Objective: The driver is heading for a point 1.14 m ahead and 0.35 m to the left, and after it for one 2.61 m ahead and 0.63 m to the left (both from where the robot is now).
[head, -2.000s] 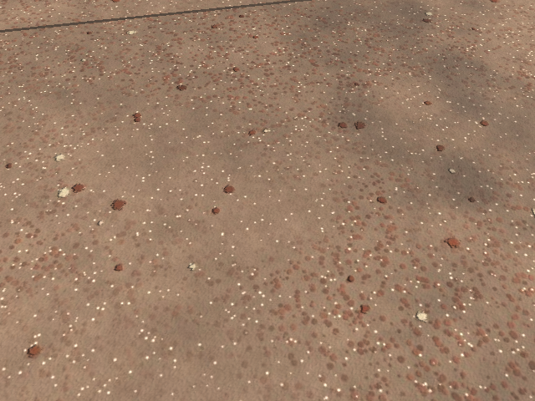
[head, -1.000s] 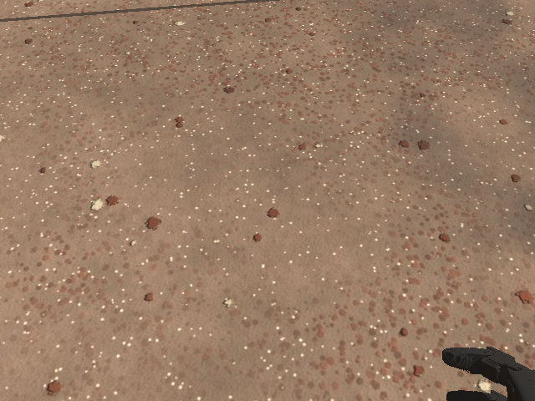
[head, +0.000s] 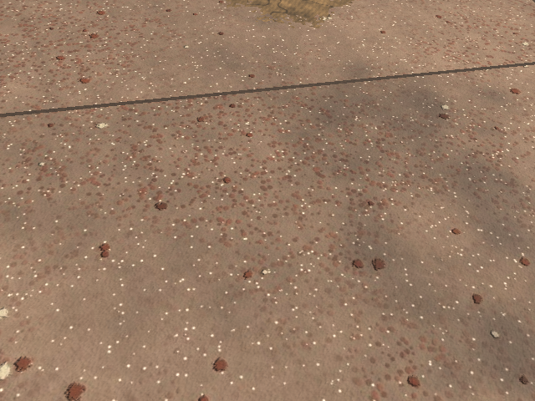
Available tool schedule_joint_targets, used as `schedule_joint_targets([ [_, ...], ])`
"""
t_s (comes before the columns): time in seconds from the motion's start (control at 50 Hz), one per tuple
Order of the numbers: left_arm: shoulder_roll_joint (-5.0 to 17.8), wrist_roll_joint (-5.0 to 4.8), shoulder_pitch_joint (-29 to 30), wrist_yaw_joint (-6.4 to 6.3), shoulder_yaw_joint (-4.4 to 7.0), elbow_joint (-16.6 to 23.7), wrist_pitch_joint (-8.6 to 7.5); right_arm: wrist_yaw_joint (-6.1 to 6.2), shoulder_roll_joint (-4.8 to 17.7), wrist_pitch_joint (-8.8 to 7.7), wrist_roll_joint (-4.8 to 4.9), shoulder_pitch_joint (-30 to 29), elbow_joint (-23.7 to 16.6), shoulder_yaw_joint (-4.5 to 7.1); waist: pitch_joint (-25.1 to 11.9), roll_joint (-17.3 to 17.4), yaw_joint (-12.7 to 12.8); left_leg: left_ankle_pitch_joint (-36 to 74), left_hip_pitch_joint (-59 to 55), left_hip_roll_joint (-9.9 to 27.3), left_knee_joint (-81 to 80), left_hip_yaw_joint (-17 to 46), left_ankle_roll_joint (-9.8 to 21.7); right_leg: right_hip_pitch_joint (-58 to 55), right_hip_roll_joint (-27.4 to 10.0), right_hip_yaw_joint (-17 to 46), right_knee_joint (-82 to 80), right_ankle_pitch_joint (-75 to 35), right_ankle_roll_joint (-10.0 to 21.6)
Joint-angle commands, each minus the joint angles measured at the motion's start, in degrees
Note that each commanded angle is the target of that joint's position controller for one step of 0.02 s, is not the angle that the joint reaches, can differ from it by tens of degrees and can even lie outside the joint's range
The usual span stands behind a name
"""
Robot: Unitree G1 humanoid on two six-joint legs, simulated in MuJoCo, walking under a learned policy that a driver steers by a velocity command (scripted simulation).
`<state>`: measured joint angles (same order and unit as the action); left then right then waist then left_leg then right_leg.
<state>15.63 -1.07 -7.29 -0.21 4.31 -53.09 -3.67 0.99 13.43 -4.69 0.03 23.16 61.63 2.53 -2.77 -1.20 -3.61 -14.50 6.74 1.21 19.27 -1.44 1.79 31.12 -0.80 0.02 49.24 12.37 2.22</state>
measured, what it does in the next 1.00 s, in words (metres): walks ahead, turning left: right foot, then left foot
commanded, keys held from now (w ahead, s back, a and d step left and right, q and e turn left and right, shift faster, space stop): w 0.38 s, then w+q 0.62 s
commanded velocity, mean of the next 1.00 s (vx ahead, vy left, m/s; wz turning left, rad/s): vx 0.48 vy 0.00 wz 0.24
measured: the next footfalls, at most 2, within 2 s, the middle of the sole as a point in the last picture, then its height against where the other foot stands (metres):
right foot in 0.30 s outside the picture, level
left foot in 0.84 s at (210, 386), level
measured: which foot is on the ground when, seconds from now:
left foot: down 0.00-0.30, up 0.32-0.82, down 0.84-1.00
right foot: up 0.00-0.28, down 0.30-0.84, up 0.86-1.00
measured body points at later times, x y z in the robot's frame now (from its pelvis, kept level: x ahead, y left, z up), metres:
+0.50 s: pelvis +0.24 -0.07 -0.01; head +0.26 -0.08 +0.44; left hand +0.31 +0.19 -0.14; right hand +0.32 -0.35 -0.14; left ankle +0.25 +0.08 -0.66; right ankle +0.26 -0.16 -0.75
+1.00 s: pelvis +0.52 +0.02 -0.01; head +0.56 +0.03 +0.43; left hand +0.57 +0.31 -0.14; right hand +0.69 -0.22 -0.13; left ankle +0.55 +0.09 -0.75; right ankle +0.52 -0.16 -0.66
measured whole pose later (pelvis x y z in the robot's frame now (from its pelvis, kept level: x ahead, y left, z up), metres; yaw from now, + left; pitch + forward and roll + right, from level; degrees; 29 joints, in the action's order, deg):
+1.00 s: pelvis +0.52 +0.02 -0.01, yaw +17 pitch +1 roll +0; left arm 15.8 -0.5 -9.0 -0.2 3.3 -50.1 -7.2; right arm -1.6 15.0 -3.7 0.4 13.1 46.8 4.8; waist 3.4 -0.8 -0.9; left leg -8.5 18.2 -5.8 25.6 0.2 6.2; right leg 27.4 -4.2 2.4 66.6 20.7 0.5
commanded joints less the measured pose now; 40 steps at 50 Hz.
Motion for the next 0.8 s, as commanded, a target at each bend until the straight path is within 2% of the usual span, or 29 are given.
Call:
schedule_joint_targets([
  [0.02, 2.5, 0.3, 7.5, 0.47, 0.63, 4.2, -1.31, 0.16, 6.8, -1.15, 0.04, 1.1, -2.1, 0.87, 6.5, 7.5, 0.1, 0.8, -8.4, 12.8, -13.2, 13.4, 7.3, 14.9, -3.2, 0.7, -2.0, -6.8, -1.4],
  [0.1, 0.2, -0.33, 13.8, 1.32, -0.58, 6.1, -1.26, 0.46, 8.3, -0.48, 0.03, 3.8, -1.7, 1.22, 8.1, 8.0, -2.1, 7.4, -5.2, 11.1, -13.2, 7.6, 7.3, 8.0, -2.1, -2.0, -12.5, -11.7, -2.5],
  [0.16, 0.7, -0.75, 17.2, 2.17, -1.04, 7.4, -1.38, 0.33, 9.0, -0.06, 0.56, 5.9, -1.0, 1.66, 9.9, 8.3, -3.2, 9.5, -6.3, 12.5, -12.2, 6.8, 7.8, 5.7, -1.7, -2.9, -16.9, -10.9, -1.9],
  [0.2, 1.4, -0.87, 18.0, 2.66, -1.11, 8.4, -1.55, 0.23, 9.3, 0.28, 1.01, 6.3, -0.5, 2.07, 10.7, 8.8, -2.6, 12.5, -8.3, 14.2, -10.8, 7.0, 7.7, 4.5, -1.6, -2.7, -19.1, -8.8, -0.5],
  [0.24, 3.6, -0.73, 14.7, 2.83, -0.4, 8.1, -1.71, 0.18, 10.2, 0.65, 1.21, 4.8, -0.7, 2.66, 8.9, 9.6, 0.4, 23.4, -9.5, 15.3, -6.8, 6.3, 6.8, -1.8, -0.3, -3.3, -20.8, -6.7, 1.5],
  [0.26, 5.1, -0.55, 9.4, 2.64, 0.5, 6.7, -1.73, 0.22, 10.5, 0.79, 1.35, 3.2, -1.2, 2.82, 5.6, 9.7, 3.7, 34.8, -9.0, 14.3, -1.1, 4.4, 5.8, -9.8, 1.2, -4.4, -21.5, -7.0, 2.8],
  [0.28, 7.7, -0.67, -0.5, 2.22, 2.03, 3.6, -1.63, 0.21, 9.6, 0.91, 1.2, 2.2, -1.7, 2.55, -0.4, 8.5, 8.3, 41.5, -5.7, 11.7, 9.3, 1.9, 4.3, -22.8, 2.2, -4.9, -21.8, -7.9, 4.6],
  [0.3, 11.2, -0.15, -11.8, 1.53, 3.31, 1.0, -1.44, 0.16, 8.2, 0.84, 0.26, 1.3, -3.4, 1.88, -8.8, 3.6, 12.7, 29.7, 6.9, 8.9, 26.0, 0.0, 2.3, -41.2, -6.7, 5.2, -19.6, -6.5, 7.9],
  [0.32, 15.8, 0.37, -17.3, 1.59, 4.0, -0.7, -0.93, -0.34, -0.3, -0.34, 0.2, 6.9, -4.7, -0.45, -18.2, -13.5, 9.9, -8.1, 27.8, -2.1, 47.6, -0.3, -1.6, -58.8, -21.4, 33.4, -27.3, 6.7, 17.0],
  [0.34, 10.6, 0.32, -15.6, 1.69, 2.4, -0.6, -0.96, -0.63, 4.0, -1.95, 1.74, 3.5, -4.3, 0.65, -16.9, -10.9, 10.8, -17.2, 33.6, -1.1, 56.6, 8.0, -0.6, -55.3, -21.6, 40.4, -33.4, 11.4, 16.5],
  [0.36, 7.8, 0.29, -9.8, 1.61, 1.46, 0.5, -1.3, -0.79, 7.4, -2.91, 3.04, -1.6, -6.2, 1.7, -7.7, -9.1, 9.6, -13.5, 37.9, 2.0, 58.8, 7.3, 0.8, -47.7, -19.6, 31.6, -34.0, 8.0, 14.0],
  [0.38, 5.8, 0.47, -5.3, 1.69, 0.8, 1.6, -1.63, -0.45, 7.7, -3.18, 2.94, -4.2, -6.6, 1.86, -3.7, -4.4, 7.7, -8.2, 35.7, 4.9, 56.8, 5.9, 1.3, -39.3, -17.2, 24.5, -35.1, 2.0, 12.5],
  [0.4, 3.8, 0.95, -2.4, 1.93, 0.29, 1.9, -1.96, -0.01, 7.1, -2.82, 2.25, -5.1, -6.5, 2.29, -0.3, -2.0, 6.0, -4.8, 33.2, 6.5, 53.3, 5.5, 1.2, -32.0, -15.3, 18.6, -36.8, -2.8, 11.5],
  [0.42, 2.5, 1.49, -1.1, 2.0, -0.09, 1.7, -2.36, 0.16, 5.8, -1.93, 1.9, -3.7, -6.2, 2.5, 0.6, -2.8, 4.0, -2.6, 29.3, 7.9, 50.9, 6.2, 1.3, -27.4, -13.8, 14.4, -38.5, -4.9, 10.5],
  [0.44, 2.0, 1.6, -1.2, 2.03, -0.16, 1.0, -2.57, 0.2, 4.1, -1.0, 1.94, -2.7, -5.9, 2.44, 1.3, -3.4, 3.1, -1.9, 27.1, 8.2, 49.4, 6.3, 1.3, -24.6, -13.2, 12.1, -40.0, -5.6, 10.3],
  [0.46, 2.2, 1.53, -2.0, 1.82, -0.11, 0.3, -2.79, 0.26, 3.0, -0.21, 2.11, -2.5, -6.0, 2.41, 2.5, -3.3, 2.5, -1.8, 26.8, 8.4, 47.8, 6.4, 1.2, -22.6, -13.1, 10.0, -41.2, -6.7, 10.4],
  [0.5, 3.9, 1.86, -3.6, 1.05, 0.26, -0.9, -3.16, 0.33, 3.1, 0.73, 1.97, -5.5, -7.6, 2.63, 4.9, -2.7, 2.2, 1.7, 30.0, 8.3, 44.3, 7.2, 0.6, -21.0, -13.5, 6.7, -43.2, -9.0, 10.6],
  [0.56, 5.2, 2.12, -4.9, 0.06, 0.54, -1.4, -3.22, -0.36, 3.5, 0.77, 1.29, -10.6, -9.8, 2.74, 6.3, -1.5, 2.8, 11.6, 33.8, 7.2, 35.0, 8.3, 0.1, -22.5, -12.8, 1.6, -44.1, -12.5, 9.5],
  [0.62, 6.0, 1.77, -5.9, -0.56, 0.55, -1.4, -3.18, -1.58, 2.9, 0.51, 1.04, -16.9, -12.1, 2.05, 7.4, -1.0, 4.6, 19.4, 31.2, 5.9, 25.0, 4.2, 0.2, -22.4, -11.6, -4.2, -45.2, -14.2, 7.9],
  [0.68, 6.8, 1.09, -10.1, -0.92, 0.76, -2.7, -2.53, -2.65, 2.2, 0.62, 1.09, -22.8, -14.9, 1.25, 9.0, 0.4, 6.8, 20.2, 32.9, 5.2, 19.4, 2.2, 1.0, -28.7, -13.2, -6.7, -44.0, -15.9, 7.3],
  [0.72, 7.5, 0.69, -11.9, -0.99, 1.05, -3.2, -1.58, -3.45, 2.5, 0.74, 1.16, -25.2, -17.0, 1.11, 9.3, 0.3, 7.3, 16.3, 34.8, 4.6, 17.1, 1.0, 1.9, -34.4, -14.8, -7.9, -41.0, -19.4, 6.7],
  [0.76, 8.8, 0.43, -11.4, -1.16, 1.48, -2.7, -0.59, -4.32, 3.7, 0.87, 1.31, -25.5, -18.8, 1.48, 8.2, -1.1, 6.1, 10.5, 32.4, 2.7, 15.9, -1.6, 3.5, -37.8, -15.7, -9.5, -36.0, -31.5, 5.6],
  [0.78, 9.7, 0.4, -10.8, -1.38, 1.76, -2.2, -0.14, -4.59, 4.9, 1.01, 1.33, -24.1, -19.2, 2.02, 6.1, -2.5, 4.8, 7.4, 28.5, 0.7, 16.2, -3.6, 4.4, -38.7, -15.8, -10.4, -31.7, -41.9, 4.9],
  [0.8, 10.5, 0.49, -10.2, -1.62, 1.97, -1.6, 0.42, -4.74, 6.7, 1.19, 1.4, -19.6, -18.8, 2.99, 2.9, -3.7, 2.1, 4.8, 22.0, -1.7, 16.5, -5.2, 5.7, -38.4, -15.5, -11.4, -24.2, -50.9, 4.1],
])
